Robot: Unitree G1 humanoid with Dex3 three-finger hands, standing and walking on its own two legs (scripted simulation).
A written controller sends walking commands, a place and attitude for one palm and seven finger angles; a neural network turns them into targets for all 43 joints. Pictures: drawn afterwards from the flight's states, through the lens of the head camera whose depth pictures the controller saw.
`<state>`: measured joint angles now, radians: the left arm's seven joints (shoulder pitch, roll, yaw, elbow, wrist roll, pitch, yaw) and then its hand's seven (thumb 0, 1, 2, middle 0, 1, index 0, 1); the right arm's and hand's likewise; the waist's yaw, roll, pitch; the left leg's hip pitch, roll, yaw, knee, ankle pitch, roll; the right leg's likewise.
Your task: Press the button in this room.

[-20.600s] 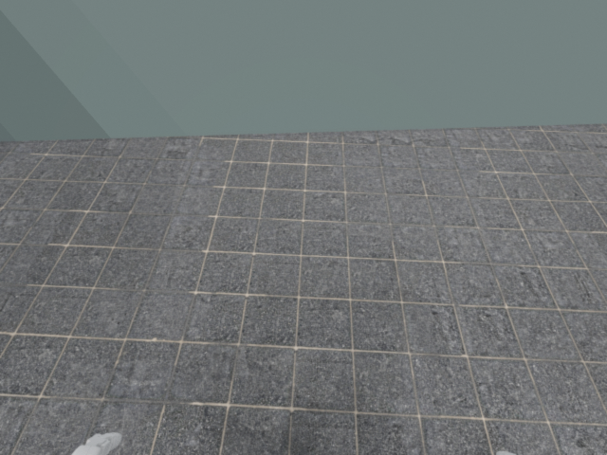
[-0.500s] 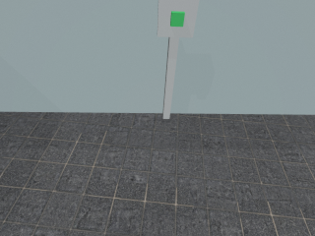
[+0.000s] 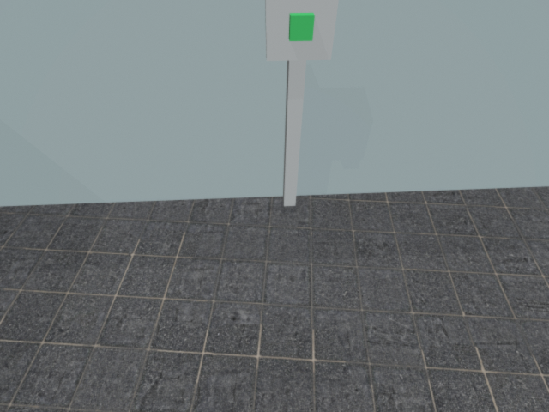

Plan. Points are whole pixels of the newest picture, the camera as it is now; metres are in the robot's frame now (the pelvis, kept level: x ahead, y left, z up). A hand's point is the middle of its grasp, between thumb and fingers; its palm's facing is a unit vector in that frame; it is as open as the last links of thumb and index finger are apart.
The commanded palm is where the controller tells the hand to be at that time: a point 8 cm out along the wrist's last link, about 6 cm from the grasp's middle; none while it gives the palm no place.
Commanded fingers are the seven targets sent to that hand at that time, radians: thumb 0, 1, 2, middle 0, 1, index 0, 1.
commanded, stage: look at it before walking up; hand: left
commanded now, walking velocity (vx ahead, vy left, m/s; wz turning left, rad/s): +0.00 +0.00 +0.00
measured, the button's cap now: (301, 26) +1.14 -0.01 +0.09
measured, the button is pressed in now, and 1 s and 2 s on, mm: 0 0 0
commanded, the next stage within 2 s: walk to a spot facing it in 0.54 s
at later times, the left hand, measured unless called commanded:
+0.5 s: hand out of the picture -0.03 +0.17 -0.17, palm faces +0.04 -0.98 -0.20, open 7.4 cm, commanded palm none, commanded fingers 0.00 0.90 0.90 -0.20 -0.30 -0.20 -0.30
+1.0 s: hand out of the picture +0.02 +0.19 -0.18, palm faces -0.11 -0.96 -0.25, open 7.4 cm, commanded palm none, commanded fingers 0.00 0.90 0.90 -0.20 -0.30 -0.20 -0.30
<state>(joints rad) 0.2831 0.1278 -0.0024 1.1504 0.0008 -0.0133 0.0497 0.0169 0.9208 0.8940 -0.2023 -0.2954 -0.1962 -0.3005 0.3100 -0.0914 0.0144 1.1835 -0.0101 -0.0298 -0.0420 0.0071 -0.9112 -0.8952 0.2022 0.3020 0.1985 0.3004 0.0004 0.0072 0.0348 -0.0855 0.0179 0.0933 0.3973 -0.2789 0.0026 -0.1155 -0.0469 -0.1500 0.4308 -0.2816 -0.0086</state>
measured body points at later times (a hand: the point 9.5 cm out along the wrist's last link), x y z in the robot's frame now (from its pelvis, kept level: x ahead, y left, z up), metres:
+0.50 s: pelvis -0.02 +0.00 +0.00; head -0.01 +0.00 +0.45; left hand -0.03 +0.22 -0.16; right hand -0.01 -0.23 -0.16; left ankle -0.04 +0.11 -0.74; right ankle -0.03 -0.10 -0.74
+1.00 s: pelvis -0.04 -0.01 -0.01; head +0.00 -0.02 +0.43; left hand +0.03 +0.24 -0.16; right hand -0.03 -0.25 -0.17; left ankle -0.04 +0.11 -0.74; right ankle -0.04 -0.10 -0.73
